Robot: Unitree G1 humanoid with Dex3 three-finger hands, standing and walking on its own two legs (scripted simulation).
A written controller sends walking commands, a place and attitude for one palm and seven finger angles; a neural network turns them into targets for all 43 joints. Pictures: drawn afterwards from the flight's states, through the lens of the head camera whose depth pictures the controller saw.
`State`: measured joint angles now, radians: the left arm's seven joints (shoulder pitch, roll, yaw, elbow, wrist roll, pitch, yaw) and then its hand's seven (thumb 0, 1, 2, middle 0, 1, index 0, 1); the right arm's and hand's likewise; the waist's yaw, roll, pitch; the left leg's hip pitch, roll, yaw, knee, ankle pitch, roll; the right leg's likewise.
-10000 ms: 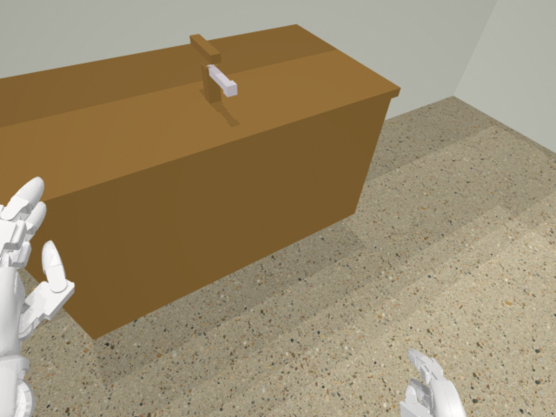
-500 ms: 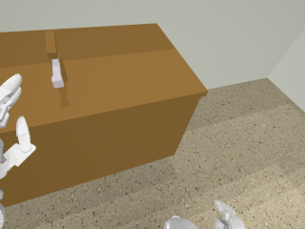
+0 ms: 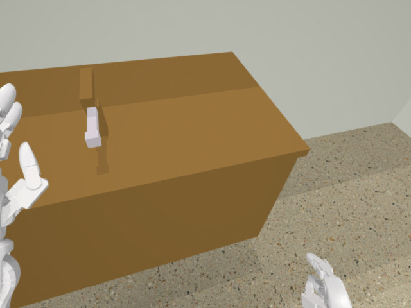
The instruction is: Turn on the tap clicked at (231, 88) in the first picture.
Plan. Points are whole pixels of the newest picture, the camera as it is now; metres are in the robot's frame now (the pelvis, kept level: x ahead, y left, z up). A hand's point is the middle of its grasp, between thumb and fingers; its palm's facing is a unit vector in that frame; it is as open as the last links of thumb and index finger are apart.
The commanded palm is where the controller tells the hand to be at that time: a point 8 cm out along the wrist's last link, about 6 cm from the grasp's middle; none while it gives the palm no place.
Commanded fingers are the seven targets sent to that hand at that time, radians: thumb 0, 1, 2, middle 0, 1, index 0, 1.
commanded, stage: shuffle to correct the standing spot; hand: left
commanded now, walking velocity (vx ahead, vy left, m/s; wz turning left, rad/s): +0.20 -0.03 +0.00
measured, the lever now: (93, 139) +0.43 +0.30 +0.07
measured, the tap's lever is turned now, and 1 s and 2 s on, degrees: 0 0 0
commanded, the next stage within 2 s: come to a stop and stand still in 0.24 s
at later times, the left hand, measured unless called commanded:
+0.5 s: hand (81, 128) +0.33 +0.25 +0.19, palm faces +0.47 -0.77 -0.42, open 7.4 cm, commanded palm +0.27 +0.27 +0.20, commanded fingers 0.00 0.90 0.90 -0.20 -0.30 -0.20 -0.30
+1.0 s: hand (117, 136) +0.34 +0.19 +0.17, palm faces +0.46 -0.78 -0.44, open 7.4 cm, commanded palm +0.27 +0.23 +0.20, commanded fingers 0.00 0.90 0.90 -0.20 -0.30 -0.20 -0.30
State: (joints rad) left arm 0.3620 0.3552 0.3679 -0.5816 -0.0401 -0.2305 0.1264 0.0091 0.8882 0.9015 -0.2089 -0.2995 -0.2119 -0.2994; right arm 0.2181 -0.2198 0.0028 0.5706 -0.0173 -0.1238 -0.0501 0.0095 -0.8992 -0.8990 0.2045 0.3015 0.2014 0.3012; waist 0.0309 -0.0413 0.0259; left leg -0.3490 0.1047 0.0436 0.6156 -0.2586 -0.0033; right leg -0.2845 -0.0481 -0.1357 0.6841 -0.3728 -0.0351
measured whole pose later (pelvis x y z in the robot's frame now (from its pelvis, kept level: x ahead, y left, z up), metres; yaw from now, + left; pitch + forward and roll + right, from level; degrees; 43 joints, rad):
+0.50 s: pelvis +0.11 -0.01 +0.01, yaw +0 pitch -1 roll +2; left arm 0.43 0.37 0.42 -0.49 -0.05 -0.23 0.17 0.01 0.89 0.90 -0.21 -0.30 -0.21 -0.30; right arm 0.18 -0.23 0.00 0.63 0.00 -0.11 -0.03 0.01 -0.90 -0.90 0.20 0.30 0.20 0.30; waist 0.03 -0.02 0.10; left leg -0.32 0.04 0.12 0.56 -0.15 0.01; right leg -0.20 0.01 -0.10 0.65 -0.42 -0.06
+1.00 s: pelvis +0.12 -0.06 +0.03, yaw +2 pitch +1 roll +5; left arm 0.43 0.31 0.34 -0.42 -0.04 -0.14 0.18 0.01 0.89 0.90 -0.21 -0.30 -0.21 -0.30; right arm 0.15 -0.23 0.01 0.60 0.00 -0.07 -0.05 0.01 -0.90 -0.90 0.20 0.30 0.20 0.30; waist 0.02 -0.03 0.09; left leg -0.32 -0.02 0.06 0.65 -0.37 0.00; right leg -0.27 -0.01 -0.07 0.45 -0.22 -0.10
